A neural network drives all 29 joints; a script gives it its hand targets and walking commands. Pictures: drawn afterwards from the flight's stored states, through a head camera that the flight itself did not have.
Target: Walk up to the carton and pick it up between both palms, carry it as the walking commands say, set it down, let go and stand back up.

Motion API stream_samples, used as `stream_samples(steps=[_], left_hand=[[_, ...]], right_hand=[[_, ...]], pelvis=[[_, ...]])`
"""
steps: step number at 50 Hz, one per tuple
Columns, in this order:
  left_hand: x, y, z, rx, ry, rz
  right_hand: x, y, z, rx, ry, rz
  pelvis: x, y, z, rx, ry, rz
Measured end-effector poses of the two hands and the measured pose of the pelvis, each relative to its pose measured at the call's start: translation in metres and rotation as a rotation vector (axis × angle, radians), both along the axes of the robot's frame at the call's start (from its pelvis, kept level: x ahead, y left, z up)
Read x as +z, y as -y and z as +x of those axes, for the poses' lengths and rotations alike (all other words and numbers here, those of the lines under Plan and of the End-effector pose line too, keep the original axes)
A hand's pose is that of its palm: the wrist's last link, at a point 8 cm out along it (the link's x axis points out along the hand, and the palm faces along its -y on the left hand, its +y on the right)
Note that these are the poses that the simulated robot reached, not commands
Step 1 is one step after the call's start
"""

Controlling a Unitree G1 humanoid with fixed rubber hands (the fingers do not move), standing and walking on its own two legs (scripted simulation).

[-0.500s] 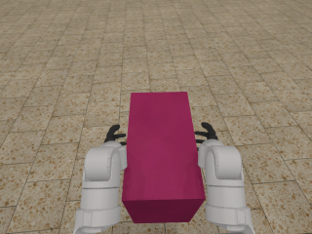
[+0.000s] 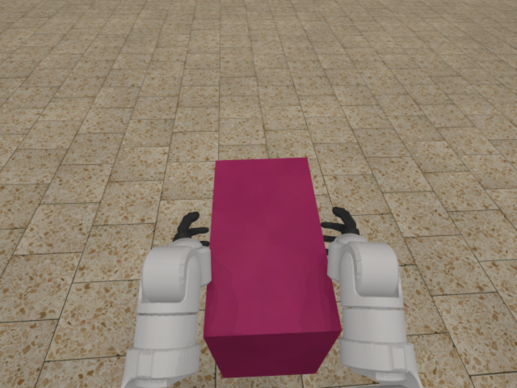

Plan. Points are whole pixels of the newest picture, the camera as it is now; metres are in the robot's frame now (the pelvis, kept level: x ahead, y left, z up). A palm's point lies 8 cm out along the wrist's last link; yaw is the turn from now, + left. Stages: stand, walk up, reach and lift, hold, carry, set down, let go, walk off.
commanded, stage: carry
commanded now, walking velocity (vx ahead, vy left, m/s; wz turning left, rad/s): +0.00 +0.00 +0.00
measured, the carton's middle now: (265, 267) +0.34 +0.02 -0.02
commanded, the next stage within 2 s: hold in 1.76 s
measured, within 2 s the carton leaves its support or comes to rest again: neither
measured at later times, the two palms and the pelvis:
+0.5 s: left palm (191, 272) +0.26 +0.12 +0.09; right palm (368, 280) +0.27 -0.11 +0.10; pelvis -0.03 +0.00 +0.00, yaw +1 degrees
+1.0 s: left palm (214, 256) +0.30 +0.10 +0.08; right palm (381, 267) +0.30 -0.14 +0.09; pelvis -0.01 -0.02 +0.00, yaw +0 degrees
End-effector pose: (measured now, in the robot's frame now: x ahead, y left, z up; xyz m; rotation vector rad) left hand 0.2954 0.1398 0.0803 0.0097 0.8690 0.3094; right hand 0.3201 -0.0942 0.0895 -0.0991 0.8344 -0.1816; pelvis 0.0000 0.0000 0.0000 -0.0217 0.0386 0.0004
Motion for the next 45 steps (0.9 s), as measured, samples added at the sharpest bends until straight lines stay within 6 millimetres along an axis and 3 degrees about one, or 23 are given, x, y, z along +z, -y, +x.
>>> stream_samples(steps=[9, 18, 27, 45], left_hand=[[0.017, 0.0, -0.017, -0.058, 0.016, 0.032], [0.014, 0.01, -0.029, -0.083, 0.013, 0.019], [0.011, 0.021, -0.03, -0.073, 0.01, 0.027], [0.003, 0.041, -0.003, -0.104, 0.019, 0.014]], right_hand=[[0.007, 0.001, -0.033, -0.051, 0.017, 0.023], [0.012, 0.011, -0.046, -0.079, 0.014, 0.015], [0.005, 0.022, -0.047, -0.066, 0.012, 0.018], [0.0, 0.042, -0.026, -0.092, 0.023, 0.002]], pelvis=[[0.002, -0.017, -0.02, 0.01, 0.015, 0.006], [0.002, -0.01, -0.031, 0.013, 0.013, 0.009], [0.0, 0.002, -0.033, 0.011, 0.005, 0.013], [0.0, 0.014, -0.012, -0.005, -0.012, 0.027]])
